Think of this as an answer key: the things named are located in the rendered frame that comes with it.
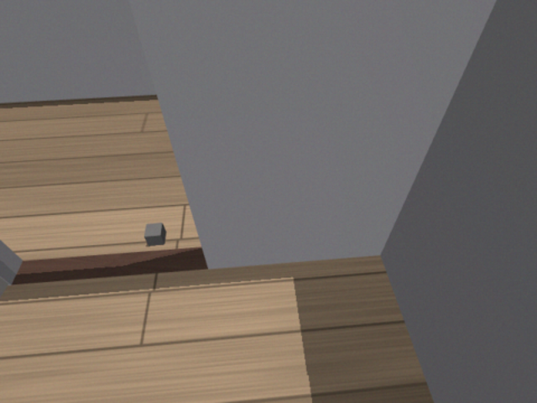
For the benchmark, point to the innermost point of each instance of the cube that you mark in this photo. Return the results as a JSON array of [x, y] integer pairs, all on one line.
[[155, 234]]

